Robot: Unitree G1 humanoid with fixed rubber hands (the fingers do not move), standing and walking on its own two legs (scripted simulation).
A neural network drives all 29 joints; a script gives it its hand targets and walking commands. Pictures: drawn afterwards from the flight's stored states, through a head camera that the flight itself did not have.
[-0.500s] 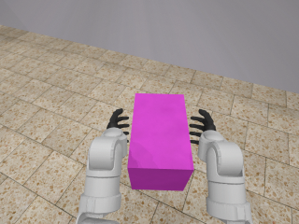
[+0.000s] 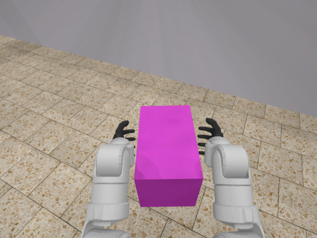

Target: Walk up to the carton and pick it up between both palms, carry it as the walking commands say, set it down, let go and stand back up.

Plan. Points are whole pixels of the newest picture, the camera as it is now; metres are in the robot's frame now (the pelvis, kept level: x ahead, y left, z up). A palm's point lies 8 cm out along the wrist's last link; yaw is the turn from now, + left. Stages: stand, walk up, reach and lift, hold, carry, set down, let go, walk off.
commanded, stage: carry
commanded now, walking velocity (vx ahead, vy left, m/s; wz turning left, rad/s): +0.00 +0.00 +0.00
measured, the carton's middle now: (166, 153) +0.36 +0.01 +0.01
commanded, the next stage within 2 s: hold in 1.26 s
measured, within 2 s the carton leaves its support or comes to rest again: neither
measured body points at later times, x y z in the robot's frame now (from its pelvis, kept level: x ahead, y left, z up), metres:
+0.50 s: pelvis +0.03 +0.00 +0.00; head +0.02 +0.00 +0.45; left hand +0.37 +0.12 +0.07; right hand +0.36 -0.12 +0.07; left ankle +0.04 +0.14 -0.73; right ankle +0.11 -0.13 -0.73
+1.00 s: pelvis +0.04 +0.01 +0.00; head +0.03 +0.02 +0.45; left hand +0.37 +0.13 +0.05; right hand +0.37 -0.12 +0.05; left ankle +0.04 +0.14 -0.73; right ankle +0.11 -0.13 -0.73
